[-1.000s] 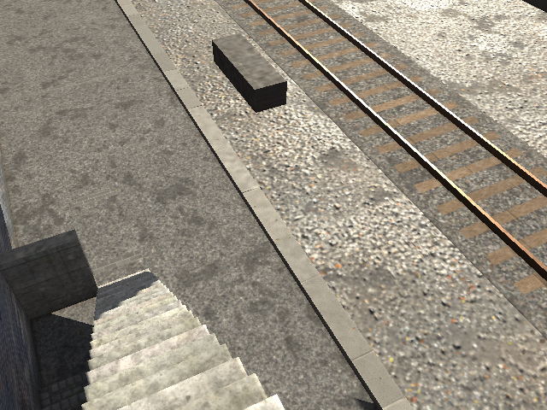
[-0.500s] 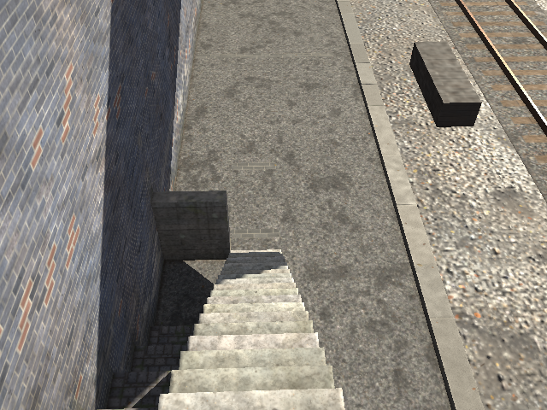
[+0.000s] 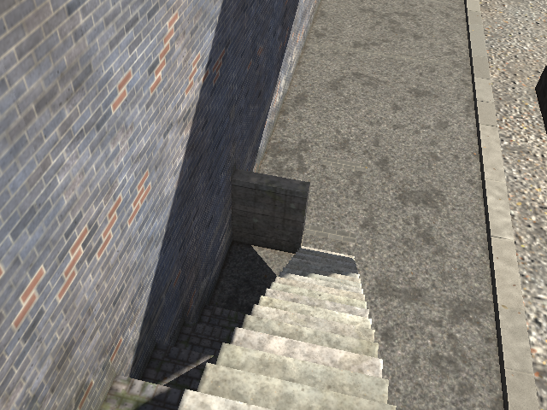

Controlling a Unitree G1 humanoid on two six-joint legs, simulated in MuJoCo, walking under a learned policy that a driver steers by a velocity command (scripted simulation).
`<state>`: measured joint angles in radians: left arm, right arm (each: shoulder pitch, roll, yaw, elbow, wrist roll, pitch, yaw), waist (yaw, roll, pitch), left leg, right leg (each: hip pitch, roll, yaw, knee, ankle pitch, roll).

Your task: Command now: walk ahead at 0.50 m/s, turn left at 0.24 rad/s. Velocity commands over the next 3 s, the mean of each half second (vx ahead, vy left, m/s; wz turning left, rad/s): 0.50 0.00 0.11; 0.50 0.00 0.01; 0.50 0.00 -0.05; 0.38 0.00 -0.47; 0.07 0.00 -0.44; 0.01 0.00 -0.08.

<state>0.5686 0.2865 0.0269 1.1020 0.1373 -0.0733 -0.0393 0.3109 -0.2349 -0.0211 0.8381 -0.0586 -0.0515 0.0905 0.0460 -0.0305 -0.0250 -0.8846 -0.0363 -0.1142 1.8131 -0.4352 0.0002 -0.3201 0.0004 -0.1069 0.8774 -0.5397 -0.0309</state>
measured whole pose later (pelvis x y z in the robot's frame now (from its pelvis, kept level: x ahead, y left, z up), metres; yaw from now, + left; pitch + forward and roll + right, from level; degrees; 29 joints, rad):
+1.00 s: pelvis +0.44 +0.08 -0.39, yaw +0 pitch -2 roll +4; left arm 0.31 0.22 0.04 1.00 -0.02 -0.02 -0.04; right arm 0.42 -0.22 -0.03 0.96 -0.02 0.01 -0.03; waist -0.03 -0.04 -0.01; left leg -0.65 -0.06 0.00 2.01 -0.81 0.09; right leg -0.25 -0.04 -0.01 0.62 -0.24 -0.05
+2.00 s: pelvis +0.85 +0.09 -0.71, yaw -18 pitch +0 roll +5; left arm 0.13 0.24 0.00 0.88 0.14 -0.02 -0.11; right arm 0.60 -0.08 0.08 1.12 -0.10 -0.18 -0.06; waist -0.11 -0.05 -0.03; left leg -0.09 0.13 0.26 1.02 -0.88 -0.11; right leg -0.57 -0.15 0.01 0.53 0.52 -0.02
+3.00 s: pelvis +1.08 -0.09 -1.03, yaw -32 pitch +0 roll +0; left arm 0.35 0.16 0.00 0.90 -0.10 0.00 0.00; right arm 0.28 -0.20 -0.04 1.12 0.05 0.07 0.07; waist -0.01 0.06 -0.02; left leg -0.16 0.06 -0.02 0.45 -0.29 0.04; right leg -0.30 0.01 -0.02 0.34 -0.05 -0.01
